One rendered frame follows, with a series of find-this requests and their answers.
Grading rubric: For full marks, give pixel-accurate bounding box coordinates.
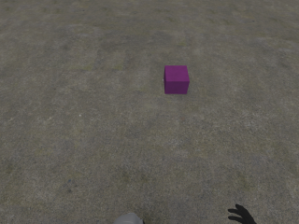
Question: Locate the left robot thigh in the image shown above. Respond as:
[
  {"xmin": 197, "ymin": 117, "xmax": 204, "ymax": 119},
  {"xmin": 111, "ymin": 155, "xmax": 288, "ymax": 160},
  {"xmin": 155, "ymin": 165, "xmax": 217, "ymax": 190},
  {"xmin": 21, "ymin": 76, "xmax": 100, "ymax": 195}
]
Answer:
[{"xmin": 113, "ymin": 214, "xmax": 143, "ymax": 224}]

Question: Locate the robot right hand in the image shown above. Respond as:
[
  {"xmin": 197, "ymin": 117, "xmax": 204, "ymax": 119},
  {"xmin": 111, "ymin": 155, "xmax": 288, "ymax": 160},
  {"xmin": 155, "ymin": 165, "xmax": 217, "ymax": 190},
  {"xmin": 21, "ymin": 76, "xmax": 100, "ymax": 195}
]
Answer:
[{"xmin": 228, "ymin": 203, "xmax": 256, "ymax": 224}]

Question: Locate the carton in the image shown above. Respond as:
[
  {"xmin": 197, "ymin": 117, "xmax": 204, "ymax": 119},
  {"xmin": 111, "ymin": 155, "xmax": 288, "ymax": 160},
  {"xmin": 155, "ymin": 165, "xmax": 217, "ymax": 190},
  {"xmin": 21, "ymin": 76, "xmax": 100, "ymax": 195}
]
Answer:
[{"xmin": 164, "ymin": 65, "xmax": 190, "ymax": 94}]

